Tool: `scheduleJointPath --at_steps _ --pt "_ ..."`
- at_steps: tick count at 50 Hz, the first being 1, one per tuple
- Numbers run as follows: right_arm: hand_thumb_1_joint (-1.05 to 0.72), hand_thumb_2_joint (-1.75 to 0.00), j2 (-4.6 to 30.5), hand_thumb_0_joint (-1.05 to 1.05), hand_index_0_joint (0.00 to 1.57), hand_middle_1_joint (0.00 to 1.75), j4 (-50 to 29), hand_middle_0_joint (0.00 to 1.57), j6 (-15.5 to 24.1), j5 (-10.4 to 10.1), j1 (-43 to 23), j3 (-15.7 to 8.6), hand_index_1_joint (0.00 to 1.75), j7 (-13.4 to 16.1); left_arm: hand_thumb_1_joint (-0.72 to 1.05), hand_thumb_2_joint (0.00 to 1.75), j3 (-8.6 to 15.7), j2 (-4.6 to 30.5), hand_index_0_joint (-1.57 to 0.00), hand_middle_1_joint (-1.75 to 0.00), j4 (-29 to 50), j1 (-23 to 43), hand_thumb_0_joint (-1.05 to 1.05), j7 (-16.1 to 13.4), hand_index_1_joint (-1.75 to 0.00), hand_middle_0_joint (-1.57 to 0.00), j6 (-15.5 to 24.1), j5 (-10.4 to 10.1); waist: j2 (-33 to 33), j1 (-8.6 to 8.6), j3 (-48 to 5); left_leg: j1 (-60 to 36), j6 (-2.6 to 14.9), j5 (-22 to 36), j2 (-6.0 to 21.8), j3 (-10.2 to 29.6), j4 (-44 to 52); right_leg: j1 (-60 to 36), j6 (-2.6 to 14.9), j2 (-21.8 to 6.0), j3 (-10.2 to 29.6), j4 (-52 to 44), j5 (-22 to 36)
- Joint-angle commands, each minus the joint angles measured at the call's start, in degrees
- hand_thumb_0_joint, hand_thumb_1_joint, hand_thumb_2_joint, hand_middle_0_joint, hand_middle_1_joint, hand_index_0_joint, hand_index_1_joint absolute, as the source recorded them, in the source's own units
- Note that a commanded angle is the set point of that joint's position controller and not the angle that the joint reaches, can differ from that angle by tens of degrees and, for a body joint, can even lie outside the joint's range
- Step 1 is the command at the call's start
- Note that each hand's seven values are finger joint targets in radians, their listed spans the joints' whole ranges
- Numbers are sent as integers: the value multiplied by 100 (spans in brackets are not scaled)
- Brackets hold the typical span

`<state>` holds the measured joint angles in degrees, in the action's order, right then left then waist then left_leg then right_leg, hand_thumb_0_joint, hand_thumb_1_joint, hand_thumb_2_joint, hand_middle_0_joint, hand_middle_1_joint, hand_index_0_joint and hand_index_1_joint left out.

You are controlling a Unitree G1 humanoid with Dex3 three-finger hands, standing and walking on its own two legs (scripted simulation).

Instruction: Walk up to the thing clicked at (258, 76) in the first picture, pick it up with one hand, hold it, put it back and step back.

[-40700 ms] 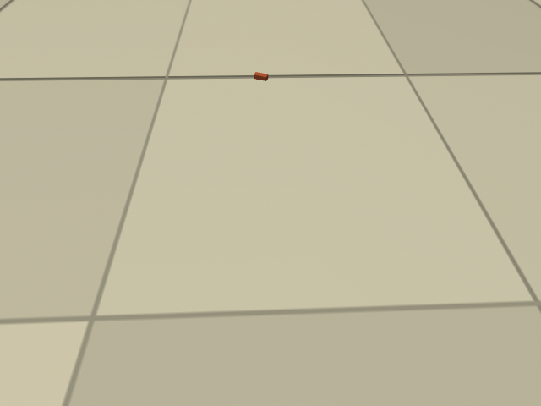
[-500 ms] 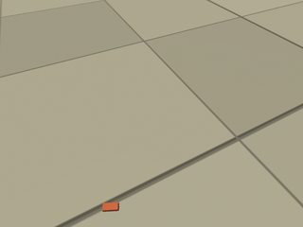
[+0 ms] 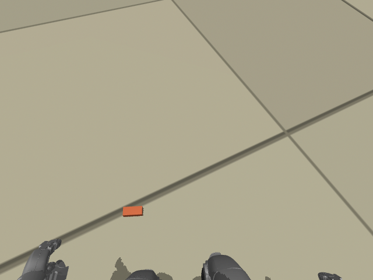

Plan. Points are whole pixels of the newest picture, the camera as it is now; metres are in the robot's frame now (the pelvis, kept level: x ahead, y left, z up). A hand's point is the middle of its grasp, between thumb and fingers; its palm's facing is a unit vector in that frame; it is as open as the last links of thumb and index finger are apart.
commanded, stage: step back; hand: left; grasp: from above
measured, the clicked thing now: (132, 211) +0.43 +0.21 -0.74
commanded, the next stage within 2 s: none
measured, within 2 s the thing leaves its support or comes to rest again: neither
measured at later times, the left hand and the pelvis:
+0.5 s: hand out of the picture +0.02 +0.25 -0.14, palm faces -0.09 -0.91 -0.40, open 7.4 cm; pelvis -0.09 -0.01 +0.00, yaw -6 degrees
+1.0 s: hand out of the picture -0.13 +0.29 -0.15, palm faces -0.03 -0.94 -0.35, open 7.4 cm; pelvis -0.24 +0.02 +0.01, yaw -3 degrees
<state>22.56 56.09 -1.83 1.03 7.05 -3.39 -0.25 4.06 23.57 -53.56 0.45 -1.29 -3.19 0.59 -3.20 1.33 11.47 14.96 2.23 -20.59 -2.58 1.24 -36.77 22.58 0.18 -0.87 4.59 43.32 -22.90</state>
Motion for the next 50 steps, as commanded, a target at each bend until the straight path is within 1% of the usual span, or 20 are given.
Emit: scheduleJointPath --at_steps 1,4,6,11,17,19,20,21,22,26,29,33,36,37,38,39,40,41,44,50 --pt "-90 -90 1651 0 20 30 -617 20 138 83 73 -393 30 124 90 90 154 759 -20 -30 506 -254 0 -138 -30 -20 24 -8 1317 86 -1457 -710 1055 4743 2128 2132 1362 366 186 701 726 2208 -1316" --pt "-90 -90 1287 0 20 30 -850 20 162 109 -309 -300 30 210 90 90 182 919 -20 -30 470 -635 0 -117 -30 -20 19 -90 1199 -232 -1452 -1014 899 4412 1505 1125 945 700 104 666 687 2601 -575" --pt "-90 -90 1159 0 20 30 -853 20 170 58 47 -298 30 248 90 90 213 917 -20 -30 577 -656 0 -92 -30 -20 52 -15 1071 -93 -1609 -1598 830 4533 1457 1133 790 825 3 654 543 2374 -462" --pt "-90 -90 1263 0 20 30 -913 20 141 18 463 -343 30 266 90 90 264 877 -20 -30 807 -459 0 -55 -30 -20 135 18 988 207 -1436 -1749 1183 4299 1718 1294 758 594 -166 480 311 1175 -665" --pt "-90 -90 1376 0 20 30 -1121 20 66 -31 -58 -333 30 200 90 90 317 760 -20 -30 583 -1222 0 9 -30 -20 216 81 1039 -141 -1629 -662 866 2748 1559 1034 452 -957 92 229 -253 -1236 483" --pt "-90 -90 1210 0 20 30 -1139 20 38 -110 -250 -273 30 164 90 90 373 919 -20 -30 487 -1528 0 4 -30 -20 267 141 585 -291 -1673 212 431 1701 1218 793 94 -1676 321 -106 258 -1814 1580" --pt "-90 -90 1036 0 20 30 -1190 20 30 -148 -199 -218 30 150 90 90 472 1304 -20 -30 587 -1394 0 16 -30 -20 290 181 -437 -221 -1486 1088 60 537 459 488 -688 -1771 746 -950 1522 -2132 1867" --pt "-90 -90 947 0 20 30 -1186 20 -7 -150 -312 -235 30 193 90 90 525 1747 -20 -30 796 -984 0 33 -30 -20 263 134 -1317 -389 -1084 959 -172 -1392 -361 126 -2111 -544 1797 -2111 2676 -2678 1985" --pt "-90 -90 1104 0 20 30 -1070 20 -28 -105 -150 -296 30 217 90 90 526 1715 -20 -30 1016 -646 0 23 -30 -20 291 176 -1040 -295 -793 625 -244 -1642 -235 636 -2930 146 1943 -2266 2909 -2632 2189" --pt "-90 -90 990 0 20 30 -826 20 30 -170 281 -180 30 175 90 90 412 1025 -20 -30 1158 -372 0 -34 -30 -20 290 129 -413 -54 -968 1067 -281 -841 -533 740 -3237 -753 1205 -1095 950 -2040 3165" --pt "-90 -90 984 0 20 30 -946 20 79 -161 300 -110 30 227 90 90 382 931 -20 -30 1201 -831 0 -33 -30 -20 263 149 -353 -322 -1306 1409 -365 -855 -445 599 -2552 -1826 1158 -909 800 -1698 3436" --pt "-90 -90 900 0 20 30 -1062 20 139 -98 335 -106 30 240 90 90 399 1014 -20 -30 1294 -1056 0 -76 -30 -20 196 145 -841 -398 -1685 1061 -357 -991 97 303 -739 -2451 1240 -1232 892 -1329 4010" --pt "-90 -90 929 0 20 30 -826 20 174 1 884 -216 30 207 90 90 375 1126 -20 -30 1425 -698 0 -28 -30 -20 68 40 -705 -46 -1734 -154 -212 671 148 -77 1368 -1704 872 -989 611 -698 3363" --pt "-90 -90 1043 0 20 30 -850 20 191 85 817 -285 30 196 90 90 322 987 -20 -30 1458 -775 0 -4 -30 -20 14 19 -322 -87 -1635 -561 -152 1379 275 237 1572 -987 596 -739 526 -550 2530" --pt "-90 -90 1476 0 20 30 -906 20 200 176 768 -391 30 185 90 90 274 771 -20 -30 1521 -857 0 16 -30 -20 2 7 819 -112 -1640 -978 146 1825 1281 1601 1710 -25 312 -155 174 127 1150" --pt "-90 -90 2004 0 20 30 -1050 20 185 194 382 -467 30 124 90 90 317 782 -20 -30 1553 -669 0 -21 -30 -20 24 4 1733 -69 -1395 -611 867 2465 2288 2724 1831 667 98 726 -92 1048 -1107" --pt "-90 -90 2179 0 20 30 -1143 20 191 151 318 -506 30 124 90 90 426 1011 -20 -30 1528 -378 0 -93 -30 -20 28 93 1830 256 -1263 348 1504 2296 2717 3265 1956 192 39 653 610 2066 -1567" --pt "-90 -90 1983 0 20 30 -1154 20 233 124 18 -476 30 178 90 90 433 1129 -20 -30 1428 -443 0 -73 -30 -20 27 94 1663 48 -1017 522 1579 2160 2730 3049 1948 211 65 475 808 2700 -1190" --pt "-90 -90 1252 0 20 30 -1273 20 229 133 -422 -271 30 221 90 90 422 939 -20 -30 1119 -1202 0 -2 -30 -20 15 -41 1015 -456 -945 -144 781 2923 1438 999 1385 749 100 827 805 3064 -384" --pt "-90 -90 1257 0 20 30 -1265 20 211 19 271 -355 30 247 90 90 381 840 -20 -30 1180 -1187 0 1 -30 -20 105 55 1214 15 -1376 -1526 1254 3225 1760 1150 999 798 -305 537 504 1861 -584"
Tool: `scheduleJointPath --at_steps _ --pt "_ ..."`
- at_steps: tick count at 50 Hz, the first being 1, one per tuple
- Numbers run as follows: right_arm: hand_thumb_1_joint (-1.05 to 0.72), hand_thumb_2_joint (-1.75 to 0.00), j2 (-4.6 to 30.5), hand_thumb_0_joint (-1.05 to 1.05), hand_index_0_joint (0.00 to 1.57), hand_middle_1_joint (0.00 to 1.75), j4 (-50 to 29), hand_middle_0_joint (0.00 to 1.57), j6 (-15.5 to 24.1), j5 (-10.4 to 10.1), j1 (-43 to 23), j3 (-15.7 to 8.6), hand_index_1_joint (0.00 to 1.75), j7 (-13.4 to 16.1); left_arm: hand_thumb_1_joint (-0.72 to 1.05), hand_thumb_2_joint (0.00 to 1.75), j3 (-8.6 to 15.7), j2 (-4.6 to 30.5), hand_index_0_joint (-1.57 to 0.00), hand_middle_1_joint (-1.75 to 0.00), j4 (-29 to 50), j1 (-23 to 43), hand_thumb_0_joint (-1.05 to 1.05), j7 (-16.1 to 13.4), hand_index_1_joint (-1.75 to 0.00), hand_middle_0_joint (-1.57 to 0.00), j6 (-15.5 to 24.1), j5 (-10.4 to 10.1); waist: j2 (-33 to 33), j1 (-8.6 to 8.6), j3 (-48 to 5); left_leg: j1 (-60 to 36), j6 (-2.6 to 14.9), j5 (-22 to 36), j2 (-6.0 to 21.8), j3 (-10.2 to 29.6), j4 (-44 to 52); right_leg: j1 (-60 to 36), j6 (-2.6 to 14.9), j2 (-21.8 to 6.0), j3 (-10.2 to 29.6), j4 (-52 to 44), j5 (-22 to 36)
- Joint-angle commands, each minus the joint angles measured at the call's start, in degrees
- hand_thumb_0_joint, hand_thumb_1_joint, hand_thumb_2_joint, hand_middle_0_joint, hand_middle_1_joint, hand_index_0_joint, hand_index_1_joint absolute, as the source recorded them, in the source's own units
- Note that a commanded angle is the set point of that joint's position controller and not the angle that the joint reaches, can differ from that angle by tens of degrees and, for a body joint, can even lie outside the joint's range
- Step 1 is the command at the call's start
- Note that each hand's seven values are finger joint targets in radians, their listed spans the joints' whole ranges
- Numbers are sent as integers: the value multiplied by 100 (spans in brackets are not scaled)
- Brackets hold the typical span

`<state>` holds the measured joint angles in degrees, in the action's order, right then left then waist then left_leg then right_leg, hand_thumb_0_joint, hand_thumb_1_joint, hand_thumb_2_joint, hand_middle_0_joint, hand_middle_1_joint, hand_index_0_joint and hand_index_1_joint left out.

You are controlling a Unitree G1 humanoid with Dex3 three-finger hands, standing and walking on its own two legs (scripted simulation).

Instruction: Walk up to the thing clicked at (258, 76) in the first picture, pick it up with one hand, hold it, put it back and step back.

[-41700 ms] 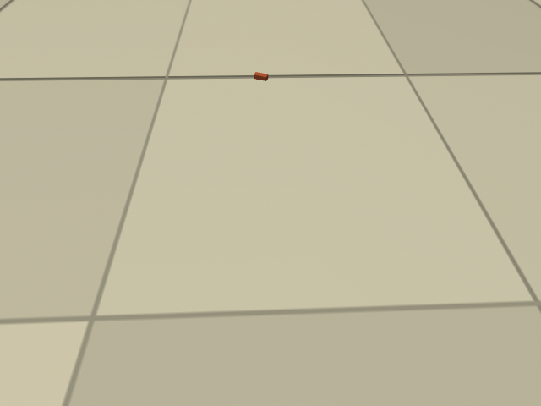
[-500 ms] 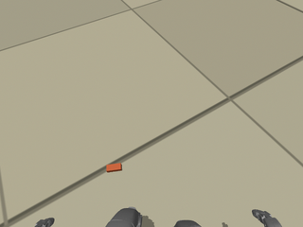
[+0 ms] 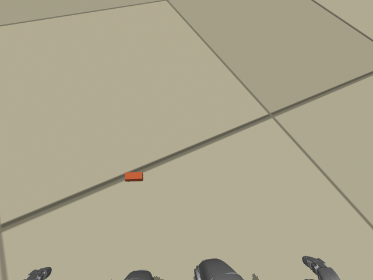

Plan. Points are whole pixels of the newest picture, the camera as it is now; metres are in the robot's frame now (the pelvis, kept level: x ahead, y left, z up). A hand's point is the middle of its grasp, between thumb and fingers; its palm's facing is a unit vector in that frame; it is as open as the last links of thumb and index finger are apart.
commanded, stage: step back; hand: left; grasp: from above
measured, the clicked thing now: (133, 176) +0.66 +0.23 -0.76
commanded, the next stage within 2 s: none
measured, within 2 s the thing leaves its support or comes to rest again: neither
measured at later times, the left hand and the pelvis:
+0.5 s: hand out of the picture -0.05 +0.23 -0.14, palm faces +0.02 -0.89 -0.45, open 7.4 cm; pelvis -0.18 -0.05 -0.01, yaw +2 degrees
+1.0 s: hand out of the picture -0.31 +0.19 -0.16, palm faces -0.01 -0.91 -0.41, open 7.4 cm; pelvis -0.35 -0.08 -0.01, yaw -2 degrees
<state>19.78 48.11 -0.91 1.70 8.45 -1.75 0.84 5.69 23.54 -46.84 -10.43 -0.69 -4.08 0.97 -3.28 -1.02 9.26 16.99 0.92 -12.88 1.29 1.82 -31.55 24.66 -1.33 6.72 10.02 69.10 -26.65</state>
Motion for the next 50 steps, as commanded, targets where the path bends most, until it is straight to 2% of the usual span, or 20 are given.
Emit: scheduleJointPath --at_steps 1,8,9,10,11,12,16,22,25,27,28,29,30,31,35,42,45,47,48,50 --pt "-90 -90 1546 0 20 30 -480 20 108 -36 206 -528 30 134 90 90 206 836 -20 -30 519 -12 0 -47 -30 -20 207 17 1237 333 -1229 -1767 1372 2562 1318 1032 392 439 -164 -305 -133 -1110 -297" --pt "-90 -90 1812 0 20 30 -671 20 -108 -73 -398 -564 30 53 90 90 251 851 -20 -30 -120 -1138 0 40 -30 -20 258 53 1504 -117 -1556 -208 783 867 1035 845 57 -1734 233 -547 -1028 -4395 1156" --pt "-90 -90 1634 0 20 30 -703 20 -122 -119 -400 -514 30 43 90 90 310 1071 -20 -30 -109 -1067 0 47 -30 -20 277 129 988 -111 -1393 503 447 172 682 770 -297 -1850 416 -831 -402 -4458 1043" --pt "-90 -90 1304 0 20 30 -794 20 -124 -147 -386 -428 30 53 90 90 430 1519 -20 -30 18 -972 0 60 -30 -20 290 203 -452 -130 -1058 1636 60 -1308 -302 493 -1363 -1721 789 -1913 1335 -4921 562" --pt "-90 -90 1325 0 20 30 -839 20 -124 -146 -587 -482 30 161 90 90 532 2142 -20 -30 334 -313 0 52 -30 -20 251 200 -1489 -344 -718 1275 -174 -2250 -724 413 -2795 -101 1741 -3017 2370 -5503 284" --pt "-90 -90 1614 0 20 30 -695 20 -132 -127 -450 -582 30 174 90 90 498 2064 -20 -30 523 193 0 12 -30 -20 277 188 -1384 -150 -270 873 -189 -2136 -436 821 -3579 821 1878 -3209 2615 -5741 147" --pt "-90 -90 1268 0 20 30 -275 20 -67 -170 322 -400 30 128 90 90 333 1125 -20 -30 627 780 0 -32 -30 -20 304 162 -557 304 -547 1020 -136 -1231 -921 708 -3864 -352 970 -1633 -49 -4681 2160" --pt "-90 -90 1140 0 20 30 -408 20 56 -86 171 -304 30 165 90 90 308 1033 -20 -30 644 -131 0 -155 -30 -20 254 187 -864 -288 -1187 1375 -290 -1896 -458 320 -2017 -2548 1356 -2101 238 -4027 3800" --pt "-90 -90 1167 0 20 30 -252 20 70 -42 663 -354 30 140 90 90 292 1119 -20 -30 750 99 0 -167 -30 -20 189 104 -1000 -97 -1497 491 -122 -1444 -166 59 -525 -2373 1241 -2213 291 -3651 4051" --pt "-90 -90 1187 0 20 30 -40 20 64 -31 1017 -411 30 107 90 90 233 1141 -20 -30 802 278 0 -115 -30 -20 100 42 -507 96 -1585 -333 -54 11 -378 -342 840 -1872 957 -1915 -51 -3207 3470" --pt "-90 -90 1375 0 20 30 -24 20 45 8 998 -489 30 104 90 90 163 1011 -20 -30 847 302 0 -88 -30 -20 73 36 -109 107 -1534 -685 106 387 -53 228 890 -1179 711 -1708 -114 -3102 2694" --pt "-90 -90 1855 0 20 30 -80 20 24 99 890 -603 30 108 90 90 112 824 -20 -30 893 257 0 -65 -30 -20 72 -3 924 77 -1482 -1053 565 957 1056 1723 976 -33 410 -1070 -485 -2302 1327" --pt "-90 -90 2395 0 20 30 -238 20 -13 53 470 -641 30 44 90 90 203 972 -20 -30 950 758 0 -117 -30 -20 79 -59 1842 320 -1148 94 1478 1078 2049 2754 1380 8 205 -318 -819 -1096 -853" --pt "-90 -90 2451 0 20 30 -364 20 48 94 93 -664 30 80 90 90 271 1128 -20 -30 903 824 0 -143 -30 -20 66 17 1828 298 -792 903 1839 944 2434 3278 1572 -233 192 -441 -56 -20 -1072" --pt "-90 -90 1512 0 20 30 -476 20 66 126 -484 -406 30 130 90 90 235 980 -20 -30 407 -19 0 -60 -30 -20 42 -70 961 -253 -668 259 1051 1812 1165 980 918 185 239 -38 -4 634 -142" --pt "-90 -90 1560 0 20 30 -270 20 -11 60 129 -486 30 31 90 90 79 832 -20 -30 185 -18 0 -19 -30 -20 425 1 1545 340 -1523 -1592 1132 375 1066 862 375 -321 -9 -613 -773 -3264 -343" --pt "-90 -90 1631 0 20 30 -219 20 -181 23 -76 -485 30 -43 90 90 126 823 -20 -30 -444 -757 0 -45 -30 -20 555 71 1337 28 -1478 -531 767 -150 777 483 -257 -1767 211 -451 -1096 -5329 881" --pt "-90 -90 952 0 20 30 -437 20 -139 -28 -163 -260 30 -60 90 90 290 1526 -20 -30 -429 -729 0 -79 -30 -20 617 217 -620 -48 -973 1776 73 -1701 -239 231 -1444 -2033 662 -1953 1635 -5282 -36" --pt "-90 -90 1296 0 20 30 -472 20 -138 -33 -637 -402 30 14 90 90 377 2081 -20 -30 -174 -201 0 -83 -30 -20 576 230 -790 -349 -619 1077 -130 -2010 -165 862 -1936 -197 1486 -2960 2491 -5625 -1089" --pt "-90 -90 1576 0 20 30 -154 20 -116 -75 -454 -504 30 -47 90 90 266 1589 -20 -30 -22 543 0 -69 -30 -20 609 190 -249 3 60 589 -118 -1386 -121 965 -2451 524 1357 -2598 1639 -5607 -1133"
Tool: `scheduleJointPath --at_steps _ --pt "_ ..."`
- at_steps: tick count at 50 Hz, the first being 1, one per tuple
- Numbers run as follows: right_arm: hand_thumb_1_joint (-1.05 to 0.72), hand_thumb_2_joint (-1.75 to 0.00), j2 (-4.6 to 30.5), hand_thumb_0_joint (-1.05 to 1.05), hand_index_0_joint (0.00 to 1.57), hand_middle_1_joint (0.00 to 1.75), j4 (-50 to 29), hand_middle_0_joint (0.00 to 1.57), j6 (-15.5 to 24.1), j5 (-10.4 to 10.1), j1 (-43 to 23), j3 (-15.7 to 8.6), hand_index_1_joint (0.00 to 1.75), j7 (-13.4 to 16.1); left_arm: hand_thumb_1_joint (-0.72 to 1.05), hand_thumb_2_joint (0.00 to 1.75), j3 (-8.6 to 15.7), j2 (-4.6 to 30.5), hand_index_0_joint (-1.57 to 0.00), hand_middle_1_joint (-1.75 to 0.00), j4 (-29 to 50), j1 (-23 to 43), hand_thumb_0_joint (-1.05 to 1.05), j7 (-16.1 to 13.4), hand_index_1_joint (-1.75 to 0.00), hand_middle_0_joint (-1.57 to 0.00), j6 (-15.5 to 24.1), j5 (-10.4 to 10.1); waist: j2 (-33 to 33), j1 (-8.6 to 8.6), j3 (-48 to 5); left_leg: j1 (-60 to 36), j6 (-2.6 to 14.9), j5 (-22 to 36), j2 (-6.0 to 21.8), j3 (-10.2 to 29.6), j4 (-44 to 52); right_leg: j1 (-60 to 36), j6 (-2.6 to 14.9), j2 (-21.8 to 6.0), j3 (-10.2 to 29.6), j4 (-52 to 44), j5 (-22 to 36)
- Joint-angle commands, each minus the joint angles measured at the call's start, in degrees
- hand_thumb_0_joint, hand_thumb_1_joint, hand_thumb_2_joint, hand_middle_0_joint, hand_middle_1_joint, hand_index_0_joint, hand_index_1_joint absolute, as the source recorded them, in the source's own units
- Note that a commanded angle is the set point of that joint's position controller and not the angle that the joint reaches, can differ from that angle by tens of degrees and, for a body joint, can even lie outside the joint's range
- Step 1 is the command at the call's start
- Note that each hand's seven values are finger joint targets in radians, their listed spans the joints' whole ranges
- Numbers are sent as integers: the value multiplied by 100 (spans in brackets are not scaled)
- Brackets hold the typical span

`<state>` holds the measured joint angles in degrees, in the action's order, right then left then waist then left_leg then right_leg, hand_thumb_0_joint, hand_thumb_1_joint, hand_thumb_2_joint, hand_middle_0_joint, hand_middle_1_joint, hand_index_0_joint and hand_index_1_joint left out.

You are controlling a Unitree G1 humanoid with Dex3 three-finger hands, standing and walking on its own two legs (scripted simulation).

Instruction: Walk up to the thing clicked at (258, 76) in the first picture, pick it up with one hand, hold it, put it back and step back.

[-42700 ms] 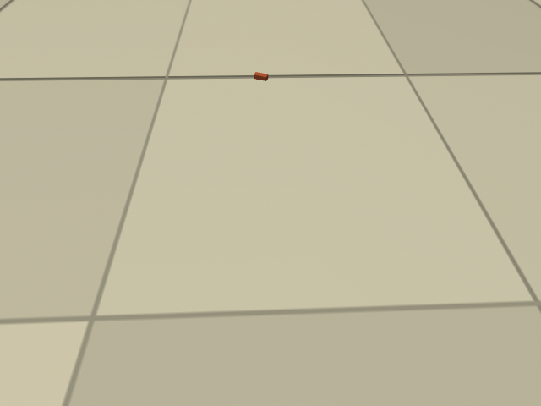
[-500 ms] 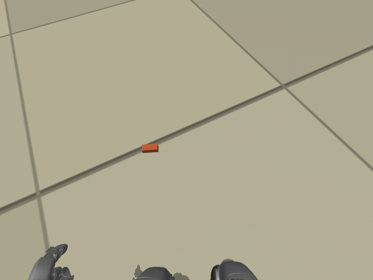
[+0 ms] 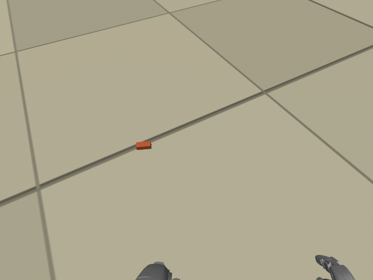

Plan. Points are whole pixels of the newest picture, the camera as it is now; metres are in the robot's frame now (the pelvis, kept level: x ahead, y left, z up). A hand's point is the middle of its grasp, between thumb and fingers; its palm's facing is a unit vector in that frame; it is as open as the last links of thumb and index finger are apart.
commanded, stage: step back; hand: left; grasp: from above
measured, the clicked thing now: (143, 145) +1.00 +0.34 -0.74
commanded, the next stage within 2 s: stand in 1.02 s
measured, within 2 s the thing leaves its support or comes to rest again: neither
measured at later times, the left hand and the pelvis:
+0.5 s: hand out of the picture +0.05 +0.29 -0.13, palm faces +0.05 -0.92 -0.39, open 7.4 cm; pelvis -0.01 +0.01 +0.01, yaw +4 degrees
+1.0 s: hand out of the picture +0.10 +0.29 -0.14, palm faces +0.13 -0.93 -0.36, open 7.4 cm; pelvis +0.04 +0.02 +0.01, yaw +6 degrees
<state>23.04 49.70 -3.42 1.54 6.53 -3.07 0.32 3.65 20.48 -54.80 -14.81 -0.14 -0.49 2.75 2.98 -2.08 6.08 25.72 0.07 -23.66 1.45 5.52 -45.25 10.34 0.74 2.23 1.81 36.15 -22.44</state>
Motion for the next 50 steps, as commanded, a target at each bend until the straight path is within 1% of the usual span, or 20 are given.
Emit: scheduleJointPath --at_steps 1,3,6,11,12,14,15,18,22,26,27,28,29,30,34,39,42,43,45,50 --pt "-90 -90 1123 0 20 30 -154 20 169 -86 -38 -338 30 -19 90 90 390 1640 -20 -30 759 1124 0 -141 -30 -20 299 -7 -721 289 353 -24 -57 62 -376 488 -1133 1306 891 -1604 1554 -1992 -493" --pt "-90 -90 838 0 20 30 -90 20 250 -72 84 -204 30 -20 90 90 392 1484 -20 -30 557 606 0 -130 -30 -20 330 -45 -1018 142 18 41 -91 114 -397 317 -736 616 714 -1308 1115 -1717 443" --pt "-90 -90 933 0 20 30 -128 20 322 23 -135 -223 30 -98 90 90 452 1692 -20 -30 521 266 0 -77 -30 -20 340 25 -1364 -148 37 99 -152 -212 -208 -60 111 251 841 -1486 1310 -1907 -865" --pt "-90 -90 928 0 20 30 258 20 523 56 607 -362 30 -123 90 90 334 1540 -20 -30 593 476 0 4 -30 -20 188 -44 -1085 201 -371 -1677 24 385 -391 -544 2351 609 693 -1357 823 -986 -385" --pt "-90 -90 1027 0 20 30 309 20 571 79 735 -431 30 -99 90 90 244 1269 -20 -30 582 313 0 5 -30 -20 177 -66 -585 214 -554 -2417 134 379 -168 15 2467 1116 504 -1074 462 -278 -45" --pt "-90 -90 1908 0 20 30 325 20 581 84 1095 -612 30 -94 90 90 290 1321 -20 -30 632 802 0 -24 -30 -20 209 -160 622 532 -426 -2154 1352 -1819 1711 3128 3302 2327 117 -240 -235 1613 -1133" --pt "-90 -90 1916 0 20 30 295 20 585 68 1015 -622 30 -101 90 90 353 1605 -20 -30 616 868 0 -22 -30 -20 223 -115 370 511 -59 -1474 1571 -2208 1811 3168 3444 2125 157 -450 207 1919 -1124" --pt "-90 -90 1337 0 20 30 135 20 640 86 586 -455 30 -80 90 90 307 1411 -20 -30 490 387 0 48 -30 -20 276 -149 419 213 -16 -1875 1172 -802 1201 1830 3111 2298 138 -595 157 1516 -510" --pt "-90 -90 1346 0 20 30 146 20 630 71 706 -459 30 -94 90 90 307 1216 -20 -30 438 494 0 108 -30 -20 306 -149 806 352 -211 -1442 1066 443 1046 1229 2825 1318 20 -404 -230 548 -225" --pt "-90 -90 937 0 20 30 47 20 466 -63 210 -228 30 -69 90 90 309 1081 -20 -30 96 15 0 -17 -30 -20 375 -161 561 -100 -559 -412 570 1185 525 270 1586 -659 26 -89 -560 -1172 1108" --pt "-90 -90 696 0 20 30 12 20 444 -108 252 -128 30 -46 90 90 364 1258 -20 -30 8 -86 0 -63 -30 -20 381 -121 131 -188 -679 87 394 777 311 248 1169 -1221 62 -269 -216 -1141 1231" --pt "-90 -90 458 0 20 30 -43 20 440 -136 353 -46 30 -20 90 90 440 1554 -20 -30 35 -150 0 -110 -30 -20 400 -45 -738 -216 -754 621 197 98 -210 127 389 -1383 291 -1151 1130 -1584 647" --pt "-90 -90 448 0 20 30 29 20 383 -113 519 -41 30 31 90 90 464 1882 -20 -30 203 205 0 -127 -30 -20 417 -19 -1145 -101 -694 472 61 -899 -454 153 -306 -501 789 -2312 2562 -2350 -723" --pt "-90 -90 909 0 20 30 249 20 327 -69 755 -212 30 74 90 90 465 1990 -20 -30 343 817 0 -92 -30 -20 394 -26 -819 67 -405 -242 16 -1057 -128 262 -762 631 1239 -2659 2799 -2415 -1594" --pt "-90 -90 913 0 20 30 572 20 368 -65 873 -192 30 16 90 90 342 1540 -20 -30 321 993 0 -77 -30 -20 417 -86 -892 142 -231 -289 43 -445 -73 240 -427 561 894 -1820 1445 -1995 -248" --pt "-90 -90 744 0 20 30 689 20 456 -30 834 -126 30 24 90 90 328 1536 -20 -30 234 1075 0 -55 -30 -20 382 -139 -1309 170 -622 -909 -51 -108 -79 -498 1037 182 813 -1671 693 -1259 1999" --pt "-90 -90 844 0 20 30 830 20 523 49 845 -229 30 63 90 90 201 1266 -20 -30 233 1063 0 -64 -30 -20 310 -217 -840 298 -976 -1852 65 1916 32 -300 2086 368 364 -1296 184 -332 3042" --pt "-90 -90 1064 0 20 30 784 20 552 78 791 -265 30 92 90 90 152 1081 -20 -30 286 1079 0 -66 -30 -20 300 -267 -252 262 -1172 -1921 263 2812 674 489 2197 466 123 -970 -47 92 2629" --pt "-90 -90 1279 0 20 30 630 20 540 -18 -99 -228 30 43 90 90 137 1117 -20 -30 64 1122 0 -74 -30 -20 258 -308 109 40 -914 -1017 690 2073 999 705 2025 -46 21 -548 -225 -418 749" --pt "-90 -90 906 0 20 30 847 20 512 -67 -36 -105 30 65 90 90 140 1300 -20 -30 -117 1140 0 -92 -30 -20 325 -283 114 140 -1116 -1298 178 3045 489 30 1845 -504 179 -993 1 -608 2554"
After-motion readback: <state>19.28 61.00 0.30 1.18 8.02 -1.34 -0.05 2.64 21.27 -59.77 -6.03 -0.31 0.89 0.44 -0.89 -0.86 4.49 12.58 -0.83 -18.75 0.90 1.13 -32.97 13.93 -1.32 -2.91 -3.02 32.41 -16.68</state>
